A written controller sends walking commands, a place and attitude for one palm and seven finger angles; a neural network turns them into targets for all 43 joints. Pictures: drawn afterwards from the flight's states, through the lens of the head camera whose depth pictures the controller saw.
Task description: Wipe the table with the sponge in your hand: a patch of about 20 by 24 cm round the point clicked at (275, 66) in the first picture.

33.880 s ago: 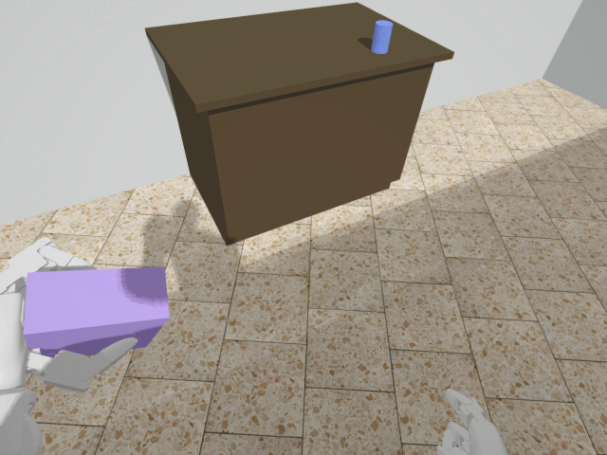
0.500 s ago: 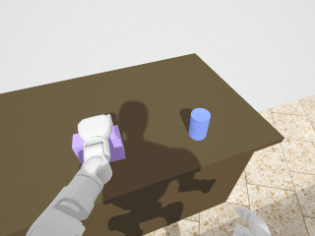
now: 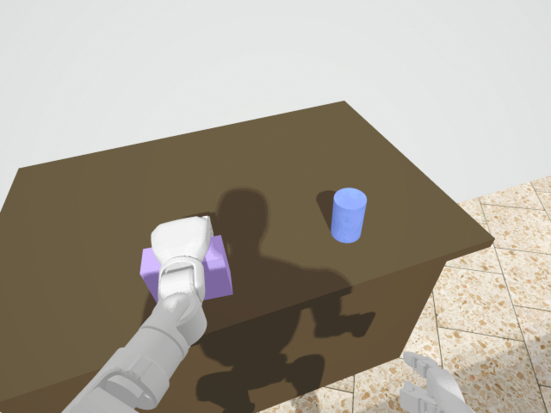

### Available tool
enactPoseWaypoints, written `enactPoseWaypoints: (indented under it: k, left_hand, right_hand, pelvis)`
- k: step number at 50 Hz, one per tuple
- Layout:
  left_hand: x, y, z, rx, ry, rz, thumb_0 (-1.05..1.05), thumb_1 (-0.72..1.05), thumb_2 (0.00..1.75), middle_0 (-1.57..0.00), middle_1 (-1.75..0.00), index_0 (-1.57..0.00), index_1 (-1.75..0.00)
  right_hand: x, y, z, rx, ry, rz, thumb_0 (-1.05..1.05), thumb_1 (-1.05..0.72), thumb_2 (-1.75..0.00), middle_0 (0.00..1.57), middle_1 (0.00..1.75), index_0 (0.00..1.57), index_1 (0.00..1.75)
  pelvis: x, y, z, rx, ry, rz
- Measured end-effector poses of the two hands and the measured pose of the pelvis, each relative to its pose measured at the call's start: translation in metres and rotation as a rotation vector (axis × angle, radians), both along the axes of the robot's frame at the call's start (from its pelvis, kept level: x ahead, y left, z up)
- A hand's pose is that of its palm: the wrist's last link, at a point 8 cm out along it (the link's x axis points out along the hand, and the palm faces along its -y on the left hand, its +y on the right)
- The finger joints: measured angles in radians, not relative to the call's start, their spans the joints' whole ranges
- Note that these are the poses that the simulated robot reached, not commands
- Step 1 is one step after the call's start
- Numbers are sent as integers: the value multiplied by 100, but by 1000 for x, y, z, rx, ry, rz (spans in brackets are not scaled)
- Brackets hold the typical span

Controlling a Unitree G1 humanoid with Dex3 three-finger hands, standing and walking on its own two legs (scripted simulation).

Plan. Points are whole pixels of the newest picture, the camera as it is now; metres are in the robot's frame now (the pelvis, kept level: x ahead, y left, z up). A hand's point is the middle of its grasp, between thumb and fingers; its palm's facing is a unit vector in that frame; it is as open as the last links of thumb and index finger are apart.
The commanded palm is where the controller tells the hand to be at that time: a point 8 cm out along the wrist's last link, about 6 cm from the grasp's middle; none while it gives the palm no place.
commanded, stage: wipe back along the third lane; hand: left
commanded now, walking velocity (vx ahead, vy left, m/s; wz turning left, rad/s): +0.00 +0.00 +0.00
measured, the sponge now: (192, 278) +0.34 +0.19 +0.00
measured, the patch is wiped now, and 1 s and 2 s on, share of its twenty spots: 0.80 0.80 0.80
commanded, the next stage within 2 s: slide back across to the middle lane in 0.24 s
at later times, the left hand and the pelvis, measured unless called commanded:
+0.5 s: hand (197, 273) +0.32 +0.16 +0.04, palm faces +0.00 -0.10 -1.00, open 9.5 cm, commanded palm +0.28 +0.17 +0.10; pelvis +0.00 -0.01 +0.00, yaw -1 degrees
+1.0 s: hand (155, 295) +0.27 +0.22 +0.05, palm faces -0.04 -0.10 -0.99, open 9.5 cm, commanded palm +0.25 +0.22 +0.11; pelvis +0.00 -0.02 +0.00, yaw -1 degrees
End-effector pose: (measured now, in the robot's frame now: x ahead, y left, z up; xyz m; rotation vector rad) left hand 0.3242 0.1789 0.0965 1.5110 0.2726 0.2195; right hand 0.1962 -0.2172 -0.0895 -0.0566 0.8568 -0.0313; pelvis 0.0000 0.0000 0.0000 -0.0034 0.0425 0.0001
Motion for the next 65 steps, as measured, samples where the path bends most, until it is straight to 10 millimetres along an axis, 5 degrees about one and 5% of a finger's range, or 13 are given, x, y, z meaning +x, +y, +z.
enactPoseWaypoints:
  k: [11,22,39,55,65]
  left_hand:
    - [-11,-11,0,4,-5,-17,1,-45,105,-75,-146,-77,-144]
    - [-23,-17,0,-22,-19,-27,1,-45,105,-74,-146,-77,-144]
    - [-57,13,6,-64,-14,37,1,-46,105,-77,-144,-80,-141]
    - [-69,42,4,-46,26,35,1,-47,105,-78,-143,-81,-140]
    - [-52,55,3,-11,31,44,0,-48,105,-79,-141,-82,-139]
  right_hand:
    - [-4,-7,-2,13,-4,4,1,-91,-90,20,30,20,30]
    - [13,-7,6,32,-52,20,1,-91,-90,20,30,20,30]
    - [37,-11,27,-4,-155,41,1,-90,-90,20,30,20,30]
    - [5,-18,7,-52,-92,3,1,-90,-90,20,30,20,30]
    - [-19,-23,-7,-80,-28,-22,1,-90,-90,20,30,20,30]
  pelvis:
    - [-1,-5,-1,3,-8,1]
    - [3,-10,0,9,-25,-10]
    - [3,-17,1,13,-58,-21]
    - [-7,-16,2,7,-57,-14]
    - [-12,-13,1,4,-38,-4]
